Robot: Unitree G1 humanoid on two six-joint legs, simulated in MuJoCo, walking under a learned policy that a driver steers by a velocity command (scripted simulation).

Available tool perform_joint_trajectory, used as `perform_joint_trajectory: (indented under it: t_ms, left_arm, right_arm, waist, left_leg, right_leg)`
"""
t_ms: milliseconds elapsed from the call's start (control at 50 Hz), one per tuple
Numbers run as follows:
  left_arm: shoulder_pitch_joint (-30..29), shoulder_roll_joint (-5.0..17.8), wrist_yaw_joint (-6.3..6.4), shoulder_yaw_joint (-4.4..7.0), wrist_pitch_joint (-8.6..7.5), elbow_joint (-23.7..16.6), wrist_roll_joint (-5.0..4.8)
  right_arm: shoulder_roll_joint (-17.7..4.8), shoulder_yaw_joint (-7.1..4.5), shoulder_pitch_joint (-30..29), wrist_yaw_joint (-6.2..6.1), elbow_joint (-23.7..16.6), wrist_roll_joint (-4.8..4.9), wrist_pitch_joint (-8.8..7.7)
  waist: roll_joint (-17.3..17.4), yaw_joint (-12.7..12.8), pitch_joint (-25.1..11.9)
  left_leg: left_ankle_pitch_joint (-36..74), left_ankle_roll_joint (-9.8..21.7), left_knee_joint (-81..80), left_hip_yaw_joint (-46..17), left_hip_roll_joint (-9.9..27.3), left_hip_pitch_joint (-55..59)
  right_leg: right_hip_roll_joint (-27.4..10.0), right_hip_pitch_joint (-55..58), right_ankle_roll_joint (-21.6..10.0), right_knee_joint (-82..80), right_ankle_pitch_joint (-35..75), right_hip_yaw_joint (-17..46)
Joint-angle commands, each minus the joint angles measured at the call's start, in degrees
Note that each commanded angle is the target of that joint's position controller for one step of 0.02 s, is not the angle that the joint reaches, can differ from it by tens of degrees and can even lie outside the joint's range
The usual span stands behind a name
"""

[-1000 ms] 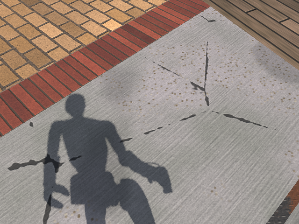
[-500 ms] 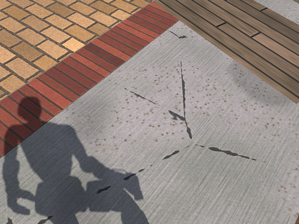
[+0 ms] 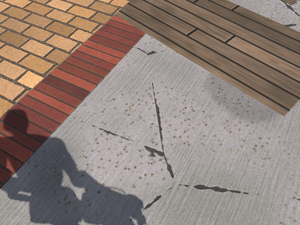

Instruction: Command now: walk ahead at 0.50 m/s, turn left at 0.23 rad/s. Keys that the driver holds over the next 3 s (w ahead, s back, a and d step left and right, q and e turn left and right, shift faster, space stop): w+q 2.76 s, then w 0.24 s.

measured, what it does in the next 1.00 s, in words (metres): walks ahead, turning left: left foot, then right foot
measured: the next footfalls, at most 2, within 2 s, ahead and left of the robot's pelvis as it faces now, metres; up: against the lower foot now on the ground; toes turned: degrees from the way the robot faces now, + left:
left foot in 0.40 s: +0.37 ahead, +0.17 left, +0.00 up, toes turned +17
right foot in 0.90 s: +0.73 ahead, +0.11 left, +0.00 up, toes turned +34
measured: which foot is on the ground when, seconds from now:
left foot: up 0.00-0.38, down 0.40-0.90, up 0.92-1.00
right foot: down 0.00-0.42, up 0.44-0.88, down 0.90-1.00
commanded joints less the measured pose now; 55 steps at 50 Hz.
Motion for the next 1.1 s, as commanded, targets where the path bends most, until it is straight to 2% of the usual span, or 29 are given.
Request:
perform_joint_trajectory:
  t_ms: [20,80,140,220,300,360,380,400,420,440,460,480,500,520,540,620,720,820,860,880,900,920,940,960,980,1000,1020,1040,1100]
  left_arm:
    - [1.8,4.3,0.23,1.15,-1.92,-0.8,0.62]
    - [3.1,6.1,1.29,1.63,-2.51,0.7,1.17]
    - [4.0,6.6,2.22,1.65,-2.41,1.4,1.19]
    - [6.4,8.2,3.04,2.01,-1.95,2.3,0.46]
    - [9.1,9.2,3.28,2.55,-0.44,3.5,-0.61]
    - [6.4,12.0,3.66,3.20,0.71,2.4,-1.38]
    - [5.1,12.8,3.67,3.26,1.13,2.0,-1.57]
    - [4.2,12.7,3.62,3.01,1.16,1.6,-1.71]
    - [5.3,7.9,3.45,1.55,0.52,0.1,0.40]
    - [9.5,2.1,2.56,-0.33,-1.71,-2.8,0.03]
    - [1.7,7.5,1.76,0.60,-3.91,-4.0,-2.46]
    - [-1.3,8.2,1.45,0.75,-4.89,-4.9,-3.57]
    - [-1.4,7.9,1.95,0.81,-5.15,-4.0,-2.45]
    - [-1.1,8.8,2.39,1.47,-4.71,-3.5,-0.85]
    - [-0.1,9.1,2.38,1.80,-3.82,-3.4,-0.48]
    - [-4.0,6.8,2.74,1.38,-1.73,-5.3,0.56]
    - [-14.0,4.8,1.81,0.26,-2.16,-8.5,-0.04]
    - [-17.2,7.4,0.36,0.48,-3.49,-10.7,-0.72]
    - [-14.1,8.9,0.10,0.93,-4.21,-10.3,-0.88]
    - [-9.2,10.0,0.26,1.50,-4.57,-9.0,-0.68]
    - [-1.7,12.2,0.54,2.35,-4.88,-7.6,0.26]
    - [8.2,15.6,1.02,3.09,-4.55,-6.7,0.67]
    - [10.7,18.4,0.49,3.74,-3.76,-4.5,0.86]
    - [7.9,11.6,0.37,2.22,-3.45,-6.3,-0.44]
    - [5.0,8.3,0.69,1.30,-2.95,-7.0,-0.62]
    - [2.1,7.9,0.74,0.89,-2.50,-7.2,-0.01]
    - [0.7,7.1,0.79,0.60,-2.28,-6.8,0.28]
    - [0.3,6.8,0.93,0.36,-2.37,-6.4,0.70]
    - [1.0,7.9,0.93,0.85,-3.04,-5.1,0.09]
  right_arm:
    - [-2.8,-1.18,2.1,-0.31,-1.9,-0.26,1.08]
    - [-2.1,-1.24,-0.6,-0.47,-3.1,-0.42,2.28]
    - [-1.9,-1.16,-4.6,0.02,-4.6,-1.09,2.02]
    - [-0.4,-0.10,-11.8,1.47,-7.5,-1.60,1.79]
    - [-0.7,0.24,-16.2,3.06,-10.9,-1.43,1.92]
    - [-3.8,-1.23,-11.1,3.70,-11.7,-1.11,2.23]
    - [-6.2,-2.49,-4.5,3.59,-10.5,-0.84,2.35]
    - [-9.7,-4.47,4.6,2.82,-8.3,-0.71,2.46]
    - [-15.1,-5.75,9.1,1.59,-7.2,-0.84,2.94]
    - [-17.3,-5.53,6.8,2.06,-9.2,-1.33,1.95]
    - [-12.5,-4.02,8.0,2.44,-9.4,-1.71,1.32]
    - [-9.7,-3.34,5.9,2.31,-9.5,-1.73,0.64]
    - [-7.8,-2.73,1.5,2.31,-10.5,-1.52,0.13]
    - [-5.8,-2.15,-1.9,2.07,-11.4,-1.65,-0.04]
    - [-5.0,-1.72,-3.2,1.73,-12.3,-2.18,-0.12]
    - [-8.4,-2.37,-0.2,0.08,-12.5,-1.71,-0.25]
    - [-8.5,-2.34,3.5,-0.82,-12.3,-1.38,0.74]
    - [-8.1,-2.31,6.6,-1.18,-11.5,-1.11,1.61]
    - [-8.5,-2.49,5.8,-1.51,-12.1,-1.38,1.98]
    - [-8.0,-2.27,4.6,-1.50,-12.8,-1.45,2.07]
    - [-5.9,-1.45,3.4,-1.18,-13.9,-1.77,1.88]
    - [-3.2,-0.35,4.2,-1.07,-15.3,-3.02,1.75]
    - [-0.9,0.35,13.7,-0.83,-16.8,-0.57,1.17]
    - [-7.8,-0.72,12.1,-1.07,-14.8,0.12,1.33]
    - [-10.3,-1.46,5.3,-0.96,-15.9,-0.46,1.65]
    - [-9.4,-1.52,2.5,-1.04,-16.5,-1.03,1.92]
    - [-8.5,-1.68,0.9,-0.86,-17.3,-1.65,1.95]
    - [-7.3,-1.68,1.6,-0.47,-17.6,-1.27,2.19]
    - [-4.5,-1.12,0.8,-0.14,-19.1,-0.87,3.05]
  waist:
    - [-6.5,0.0,-5.2]
    - [-4.8,-0.4,-1.9]
    - [-4.8,0.2,-0.1]
    - [-3.6,2.6,2.5]
    - [-3.8,3.3,3.7]
    - [-6.8,-1.4,-1.5]
    - [-6.9,-5.4,-5.1]
    - [-4.9,-10.1,-10.0]
    - [7.5,-8.9,-13.3]
    - [15.1,-2.8,-21.6]
    - [5.9,-6.7,-20.4]
    - [4.0,-5.9,-13.7]
    - [-1.6,-3.1,-9.2]
    - [-1.8,-1.0,-7.4]
    - [-0.9,0.6,-7.1]
    - [-0.3,0.6,-4.5]
    - [3.3,-3.4,-2.7]
    - [4.4,-4.4,-2.7]
    - [6.3,-2.4,-3.3]
    - [6.8,0.4,-5.3]
    - [5.4,4.0,-11.2]
    - [-2.2,7.1,-20.2]
    - [-24.2,1.7,-24.9]
    - [-14.6,3.3,-18.8]
    - [-8.6,4.8,-11.3]
    - [-4.3,3.5,-7.2]
    - [-4.2,2.6,-4.2]
    - [-5.8,1.3,-3.8]
    - [-6.4,0.7,-2.9]
  left_leg:
    - [7.1,0.4,-0.4,-3.2,4.4,-8.8]
    - [13.0,-0.4,-5.3,-4.2,4.4,-13.6]
    - [21.4,-0.9,-14.9,-4.2,3.5,-17.0]
    - [26.5,-0.1,-25.9,0.7,2.4,-17.0]
    - [20.4,2.1,-30.6,4.1,0.9,-19.1]
    - [11.9,5.3,-30.5,9.1,-4.6,-7.9]
    - [11.1,6.9,-31.7,10.1,-7.1,0.7]
    - [14.5,9.1,-36.1,8.5,-9.1,15.3]
    - [15.8,12.5,-37.5,-9.9,1.8,29.2]
    - [2.7,24.7,-48.9,-45.4,13.5,44.3]
    - [2.0,21.2,-54.0,-44.6,13.3,44.5]
    - [5.3,18.8,-53.6,-35.8,11.7,38.7]
    - [11.9,16.8,-53.2,-28.6,9.1,29.6]
    - [17.6,15.7,-53.5,-23.3,6.9,22.6]
    - [21.0,15.4,-54.5,-20.9,5.7,18.3]
    - [28.9,14.8,-56.5,-15.1,3.2,12.1]
    - [22.5,10.7,-55.4,-12.1,-0.7,9.8]
    - [19.4,9.7,-49.3,-19.1,2.3,16.7]
    - [22.5,9.0,-45.7,-21.8,3.2,18.5]
    - [26.7,8.0,-41.9,-21.5,1.7,17.9]
    - [28.2,6.2,-32.2,-19.0,-1.4,14.0]
    - [14.5,3.7,-15.6,-12.9,-6.2,5.2]
    - [-13.4,0.7,0.6,-8.8,-11.6,-15.4]
    - [-10.3,0.2,6.7,-10.3,-6.3,-21.3]
    - [-4.6,-0.1,7.1,-8.3,-4.5,-22.3]
    - [-0.5,-0.4,5.7,-6.7,-2.4,-19.9]
    - [1.9,-0.4,2.8,-6.6,-0.8,-18.8]
    - [3.4,-0.3,1.1,-6.4,0.7,-16.1]
    - [5.4,-1.0,-3.0,-4.7,2.3,-16.9]
  right_leg:
    - [-14.8,10.3,-7.3,-17.8,9.7,11.9]
    - [-14.6,9.4,-7.2,-20.7,12.5,6.3]
    - [-14.0,11.5,-6.2,-21.6,13.3,1.7]
    - [-14.9,14.8,-5.4,-22.5,13.7,-3.2]
    - [-17.5,23.4,-4.7,-17.6,22.2,-5.8]
    - [-17.6,25.2,-2.8,-5.9,49.8,-7.9]
    - [-16.5,23.7,-1.7,3.4,54.5,-8.5]
    - [-13.9,17.2,0.6,17.0,48.2,-9.2]
    - [-9.0,1.0,3.4,36.4,11.1,-8.6]
    - [3.5,-19.6,5.8,53.2,-24.1,4.0]
    - [0.6,-26.1,3.8,55.0,-21.4,12.2]
    - [-1.9,-29.0,2.2,51.9,-16.2,11.6]
    - [-4.8,-26.0,1.9,46.9,-11.7,11.5]
    - [-6.4,-21.5,2.3,42.1,-9.3,11.4]
    - [-7.4,-17.7,2.8,40.0,-7.7,11.7]
    - [-6.6,-17.4,6.2,27.4,-1.3,9.4]
    - [-2.1,-13.6,6.8,6.3,15.2,8.3]
    - [-0.3,-11.8,5.3,-1.4,13.3,10.1]
    - [0.0,-8.2,3.7,-2.5,8.3,10.0]
    - [0.5,-1.5,2.3,-4.7,8.5,8.9]
    - [-3.3,11.3,-0.5,-3.3,9.2,11.5]
    - [-13.5,27.3,-3.6,-1.8,6.3,22.5]
    - [-25.2,41.7,-12.9,-8.7,-6.8,50.9]
    - [-24.0,37.7,-10.9,-10.9,-18.5,50.3]
    - [-21.2,29.6,-8.0,-11.7,-16.7,39.6]
    - [-18.8,21.7,-6.7,-13.0,-9.3,32.5]
    - [-16.8,16.6,-6.5,-14.2,-3.7,27.7]
    - [-15.4,13.4,-6.0,-15.6,-0.4,23.4]
    - [-15.1,11.4,-7.3,-19.0,5.6,16.4]
Over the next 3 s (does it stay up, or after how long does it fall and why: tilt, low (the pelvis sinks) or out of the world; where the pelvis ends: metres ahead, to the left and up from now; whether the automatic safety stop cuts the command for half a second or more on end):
stays up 0.99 1.13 -0.01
